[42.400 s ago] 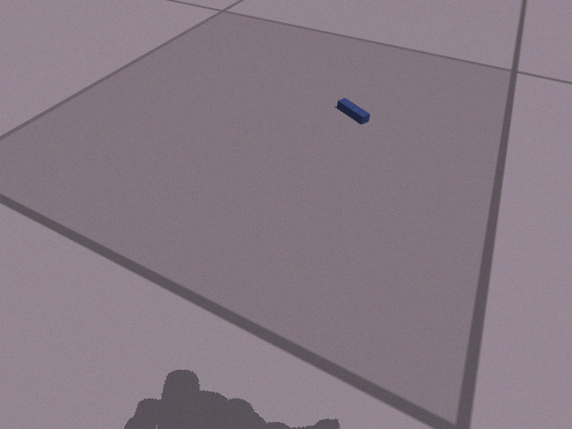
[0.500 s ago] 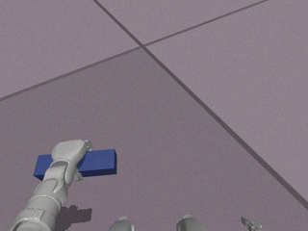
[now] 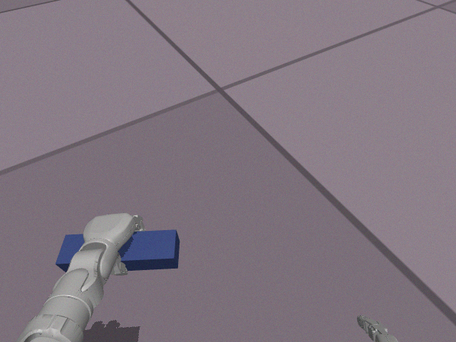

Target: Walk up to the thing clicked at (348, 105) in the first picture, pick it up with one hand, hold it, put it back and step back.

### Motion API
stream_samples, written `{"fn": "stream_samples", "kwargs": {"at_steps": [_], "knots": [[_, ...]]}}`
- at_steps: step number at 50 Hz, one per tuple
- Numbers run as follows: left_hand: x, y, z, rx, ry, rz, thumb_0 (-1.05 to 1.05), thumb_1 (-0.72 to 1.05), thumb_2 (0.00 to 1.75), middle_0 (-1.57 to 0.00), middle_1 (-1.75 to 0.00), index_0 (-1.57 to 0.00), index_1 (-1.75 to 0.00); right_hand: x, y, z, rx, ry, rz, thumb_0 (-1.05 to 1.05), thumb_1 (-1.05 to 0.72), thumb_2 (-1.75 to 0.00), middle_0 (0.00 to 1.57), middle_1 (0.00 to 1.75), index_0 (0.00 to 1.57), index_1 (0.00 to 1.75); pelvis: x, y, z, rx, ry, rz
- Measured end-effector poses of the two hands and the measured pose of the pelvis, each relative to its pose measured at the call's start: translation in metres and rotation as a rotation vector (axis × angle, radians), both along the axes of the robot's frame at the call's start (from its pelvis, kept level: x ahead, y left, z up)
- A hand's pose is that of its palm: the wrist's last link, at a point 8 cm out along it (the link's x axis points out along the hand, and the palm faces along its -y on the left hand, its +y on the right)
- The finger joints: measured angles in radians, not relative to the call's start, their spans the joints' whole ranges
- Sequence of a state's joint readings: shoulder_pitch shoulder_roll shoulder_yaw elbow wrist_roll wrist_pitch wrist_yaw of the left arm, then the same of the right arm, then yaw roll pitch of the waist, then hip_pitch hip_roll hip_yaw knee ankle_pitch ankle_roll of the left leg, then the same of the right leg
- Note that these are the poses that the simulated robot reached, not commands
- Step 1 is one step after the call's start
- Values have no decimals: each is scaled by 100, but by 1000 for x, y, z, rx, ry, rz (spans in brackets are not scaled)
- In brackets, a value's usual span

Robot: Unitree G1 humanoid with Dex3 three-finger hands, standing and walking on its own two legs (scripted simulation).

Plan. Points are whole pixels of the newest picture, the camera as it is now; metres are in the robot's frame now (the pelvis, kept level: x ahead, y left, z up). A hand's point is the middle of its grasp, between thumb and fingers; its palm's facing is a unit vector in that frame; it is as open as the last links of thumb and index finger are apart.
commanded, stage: hold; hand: left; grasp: from above
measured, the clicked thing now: (122, 251) +0.32 +0.23 -0.08
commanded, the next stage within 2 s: crouch in 1.60 s
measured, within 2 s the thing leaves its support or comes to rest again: neither
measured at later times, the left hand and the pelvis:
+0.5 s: hand (117, 250) +0.30 +0.22 -0.03, palm faces -0.44 -0.05 -0.90, open 9.2 cm; pelvis +0.00 +0.00 +0.01, yaw +0 degrees
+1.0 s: hand (115, 254) +0.28 +0.21 -0.01, palm faces -0.44 -0.05 -0.90, open 9.2 cm; pelvis -0.01 -0.01 +0.02, yaw -1 degrees
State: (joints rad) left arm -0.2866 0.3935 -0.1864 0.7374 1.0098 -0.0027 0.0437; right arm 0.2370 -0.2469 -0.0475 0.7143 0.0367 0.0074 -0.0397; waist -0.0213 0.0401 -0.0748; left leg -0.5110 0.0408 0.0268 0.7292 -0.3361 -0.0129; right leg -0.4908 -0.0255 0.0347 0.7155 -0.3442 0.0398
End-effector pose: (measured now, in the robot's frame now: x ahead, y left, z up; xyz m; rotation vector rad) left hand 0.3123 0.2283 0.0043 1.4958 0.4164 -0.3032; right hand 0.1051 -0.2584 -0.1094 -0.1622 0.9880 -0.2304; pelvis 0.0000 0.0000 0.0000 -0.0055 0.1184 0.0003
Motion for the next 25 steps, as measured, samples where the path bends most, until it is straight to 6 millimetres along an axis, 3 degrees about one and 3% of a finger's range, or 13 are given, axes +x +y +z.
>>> {"fn": "stream_samples", "kwargs": {"at_steps": [25], "knots": [[-8, -8, 26, 0, -2, -24, -1, 10, 49, -69, -58, -74, -56, 16, -1, 13, 19, -36, 7, 1, -91, -90, 20, 30, 20, 30, 1, -3, 11, 9, -52, -7]]}}
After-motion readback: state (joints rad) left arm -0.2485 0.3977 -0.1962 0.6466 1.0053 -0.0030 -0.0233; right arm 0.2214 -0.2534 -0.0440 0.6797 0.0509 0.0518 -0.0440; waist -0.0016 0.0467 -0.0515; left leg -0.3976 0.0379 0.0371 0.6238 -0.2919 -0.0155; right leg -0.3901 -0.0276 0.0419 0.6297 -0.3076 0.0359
